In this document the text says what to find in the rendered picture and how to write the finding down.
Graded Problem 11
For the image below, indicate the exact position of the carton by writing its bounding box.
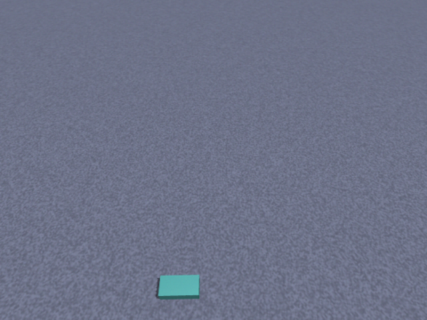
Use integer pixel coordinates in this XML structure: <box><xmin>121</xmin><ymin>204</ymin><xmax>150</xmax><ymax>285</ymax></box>
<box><xmin>158</xmin><ymin>275</ymin><xmax>199</xmax><ymax>299</ymax></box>

